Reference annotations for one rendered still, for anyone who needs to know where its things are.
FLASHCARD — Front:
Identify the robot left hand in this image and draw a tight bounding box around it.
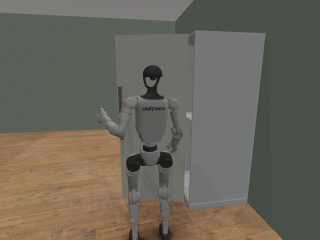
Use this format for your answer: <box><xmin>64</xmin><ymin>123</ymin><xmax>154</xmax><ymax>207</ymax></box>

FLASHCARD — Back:
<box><xmin>96</xmin><ymin>108</ymin><xmax>108</xmax><ymax>123</ymax></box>

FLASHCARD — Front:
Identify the robot right hand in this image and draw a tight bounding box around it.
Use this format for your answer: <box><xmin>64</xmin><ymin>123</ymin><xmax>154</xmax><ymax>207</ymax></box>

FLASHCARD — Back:
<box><xmin>166</xmin><ymin>142</ymin><xmax>178</xmax><ymax>153</ymax></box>

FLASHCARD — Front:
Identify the left robot forearm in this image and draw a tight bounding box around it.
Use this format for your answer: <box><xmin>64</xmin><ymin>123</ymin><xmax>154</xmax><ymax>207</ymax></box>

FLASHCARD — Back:
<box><xmin>101</xmin><ymin>116</ymin><xmax>119</xmax><ymax>135</ymax></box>

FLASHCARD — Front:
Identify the right robot foot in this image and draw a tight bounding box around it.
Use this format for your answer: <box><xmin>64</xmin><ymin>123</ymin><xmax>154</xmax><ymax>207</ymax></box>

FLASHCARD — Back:
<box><xmin>159</xmin><ymin>223</ymin><xmax>170</xmax><ymax>240</ymax></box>

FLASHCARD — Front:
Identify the right robot forearm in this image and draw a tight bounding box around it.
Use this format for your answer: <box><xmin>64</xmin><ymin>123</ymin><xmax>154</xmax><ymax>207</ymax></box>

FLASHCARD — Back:
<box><xmin>170</xmin><ymin>128</ymin><xmax>183</xmax><ymax>147</ymax></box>

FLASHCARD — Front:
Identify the right robot upper arm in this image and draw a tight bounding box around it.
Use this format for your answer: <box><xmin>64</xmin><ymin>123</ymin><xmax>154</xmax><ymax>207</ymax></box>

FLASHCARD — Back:
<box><xmin>166</xmin><ymin>97</ymin><xmax>183</xmax><ymax>136</ymax></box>

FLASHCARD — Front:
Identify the fridge door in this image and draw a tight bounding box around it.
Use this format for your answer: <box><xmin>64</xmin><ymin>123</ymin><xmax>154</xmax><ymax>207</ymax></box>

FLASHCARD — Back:
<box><xmin>114</xmin><ymin>33</ymin><xmax>189</xmax><ymax>202</ymax></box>

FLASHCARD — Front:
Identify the robot head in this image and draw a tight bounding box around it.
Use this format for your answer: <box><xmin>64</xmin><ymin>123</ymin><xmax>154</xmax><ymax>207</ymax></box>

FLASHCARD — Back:
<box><xmin>140</xmin><ymin>65</ymin><xmax>164</xmax><ymax>100</ymax></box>

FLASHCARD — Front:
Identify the left robot upper arm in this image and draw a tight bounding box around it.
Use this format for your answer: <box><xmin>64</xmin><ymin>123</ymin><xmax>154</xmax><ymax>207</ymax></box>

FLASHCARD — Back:
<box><xmin>113</xmin><ymin>96</ymin><xmax>138</xmax><ymax>138</ymax></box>

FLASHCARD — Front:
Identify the handle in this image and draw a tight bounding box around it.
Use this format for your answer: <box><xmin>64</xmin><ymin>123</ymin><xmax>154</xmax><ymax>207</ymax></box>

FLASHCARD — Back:
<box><xmin>118</xmin><ymin>86</ymin><xmax>124</xmax><ymax>140</ymax></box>

